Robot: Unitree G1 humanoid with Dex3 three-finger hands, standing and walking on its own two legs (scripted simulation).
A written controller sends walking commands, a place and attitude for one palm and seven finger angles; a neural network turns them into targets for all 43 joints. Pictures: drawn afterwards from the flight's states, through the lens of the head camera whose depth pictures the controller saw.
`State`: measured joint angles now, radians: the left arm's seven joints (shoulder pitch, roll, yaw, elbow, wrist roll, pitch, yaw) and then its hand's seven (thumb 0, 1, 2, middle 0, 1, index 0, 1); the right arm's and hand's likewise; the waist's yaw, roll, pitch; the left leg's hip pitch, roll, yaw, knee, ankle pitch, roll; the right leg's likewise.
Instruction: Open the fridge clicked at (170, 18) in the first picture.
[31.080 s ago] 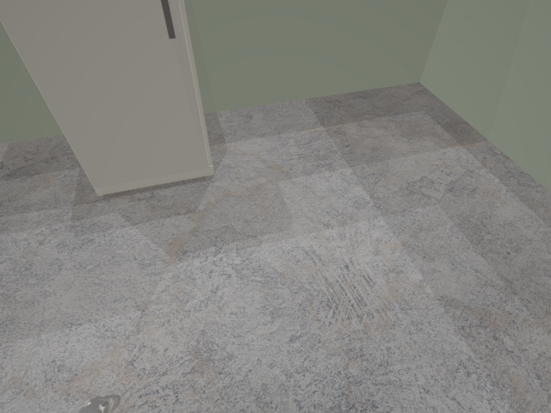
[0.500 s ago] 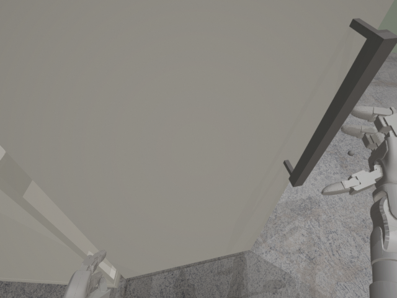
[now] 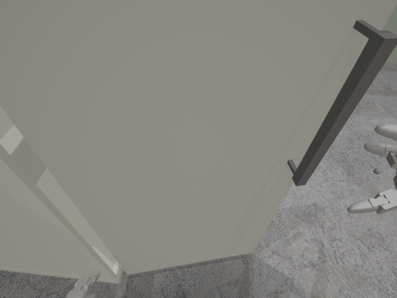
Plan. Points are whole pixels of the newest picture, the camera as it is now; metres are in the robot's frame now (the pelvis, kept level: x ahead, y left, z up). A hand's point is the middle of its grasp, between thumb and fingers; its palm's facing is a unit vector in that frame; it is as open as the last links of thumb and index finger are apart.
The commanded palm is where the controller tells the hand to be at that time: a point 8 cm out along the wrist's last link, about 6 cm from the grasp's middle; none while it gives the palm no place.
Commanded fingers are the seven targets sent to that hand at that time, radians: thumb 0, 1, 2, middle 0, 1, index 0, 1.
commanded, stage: slip the hand off the handle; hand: right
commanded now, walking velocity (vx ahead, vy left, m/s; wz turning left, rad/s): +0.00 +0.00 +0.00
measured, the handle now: (323, 121) +0.40 -0.20 +0.19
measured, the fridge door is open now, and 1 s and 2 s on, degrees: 75 75 75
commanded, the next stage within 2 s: draw the hand back to the body in 0.46 s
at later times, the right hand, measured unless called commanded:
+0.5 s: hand out of the picture +0.24 -0.30 +0.14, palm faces +0.26 +0.94 -0.21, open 14.7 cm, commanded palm +0.21 -0.34 +0.15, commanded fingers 0.00 0.55 -0.20 0.25 1.15 0.25 1.15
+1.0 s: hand out of the picture +0.21 -0.29 +0.16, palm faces +0.04 +0.99 -0.10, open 14.7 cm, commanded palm +0.17 -0.32 +0.17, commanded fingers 0.00 0.48 -0.23 0.25 1.11 0.25 1.11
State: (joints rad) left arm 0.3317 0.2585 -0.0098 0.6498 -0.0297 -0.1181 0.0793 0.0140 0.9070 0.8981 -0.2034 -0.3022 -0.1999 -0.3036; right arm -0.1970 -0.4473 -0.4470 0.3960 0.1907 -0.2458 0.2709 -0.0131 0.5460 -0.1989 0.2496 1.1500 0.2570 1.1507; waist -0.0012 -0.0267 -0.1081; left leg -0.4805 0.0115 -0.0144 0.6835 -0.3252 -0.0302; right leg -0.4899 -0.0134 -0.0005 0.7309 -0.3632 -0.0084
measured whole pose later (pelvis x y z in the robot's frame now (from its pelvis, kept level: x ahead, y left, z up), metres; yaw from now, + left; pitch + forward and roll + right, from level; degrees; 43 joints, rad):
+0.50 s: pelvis -0.01 +0.01 +0.00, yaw -2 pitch +5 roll +1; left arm 0.23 0.25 -0.04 0.62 -0.04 -0.22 0.12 0.01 0.91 0.90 -0.20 -0.30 -0.20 -0.30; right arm 0.01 -0.45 -0.48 0.19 0.27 -0.22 0.35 -0.01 0.55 -0.20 0.25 1.15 0.26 1.15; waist -0.06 -0.03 -0.09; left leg -0.44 0.01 0.03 0.69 -0.33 -0.01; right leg -0.47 -0.01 0.04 0.74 -0.36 0.01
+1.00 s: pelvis +0.00 +0.00 +0.00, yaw -2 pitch +2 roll +2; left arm 0.26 0.28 -0.06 0.58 -0.07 -0.34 0.09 0.02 0.91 0.90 -0.20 -0.30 -0.20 -0.30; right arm 0.15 -0.50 -0.51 0.00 0.41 0.10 0.56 -0.01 0.55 -0.20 0.25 1.15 0.25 1.15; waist -0.06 -0.05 -0.09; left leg -0.34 0.02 0.02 0.65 -0.33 -0.03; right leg -0.37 0.00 0.04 0.72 -0.37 -0.01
